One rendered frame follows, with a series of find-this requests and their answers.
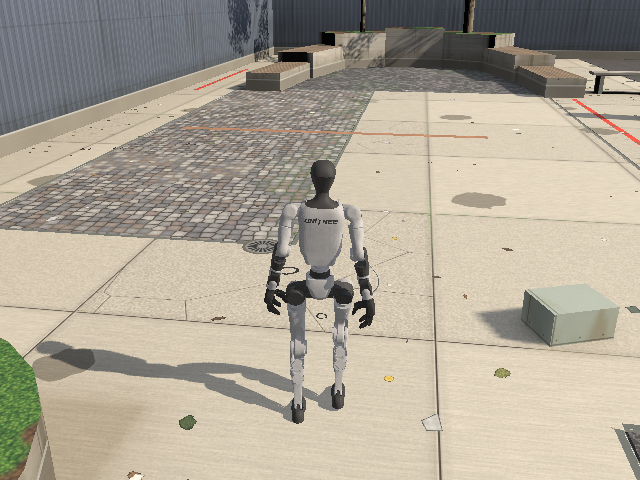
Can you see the robot left upper arm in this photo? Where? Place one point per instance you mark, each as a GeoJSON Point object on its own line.
{"type": "Point", "coordinates": [289, 212]}

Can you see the right robot hand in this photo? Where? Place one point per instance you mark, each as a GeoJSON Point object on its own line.
{"type": "Point", "coordinates": [370, 311]}

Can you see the robot right forearm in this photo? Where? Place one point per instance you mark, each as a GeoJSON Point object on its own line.
{"type": "Point", "coordinates": [363, 277]}

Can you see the humanoid robot head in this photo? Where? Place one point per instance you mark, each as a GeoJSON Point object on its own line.
{"type": "Point", "coordinates": [323, 174]}

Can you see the robot right upper arm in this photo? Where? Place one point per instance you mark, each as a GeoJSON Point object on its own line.
{"type": "Point", "coordinates": [356, 231]}

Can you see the robot left forearm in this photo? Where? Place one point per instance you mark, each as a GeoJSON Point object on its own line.
{"type": "Point", "coordinates": [275, 271]}

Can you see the humanoid robot torso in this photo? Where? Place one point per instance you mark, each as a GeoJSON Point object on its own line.
{"type": "Point", "coordinates": [320, 242]}

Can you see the left robot hand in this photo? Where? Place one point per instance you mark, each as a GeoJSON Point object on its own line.
{"type": "Point", "coordinates": [270, 300]}

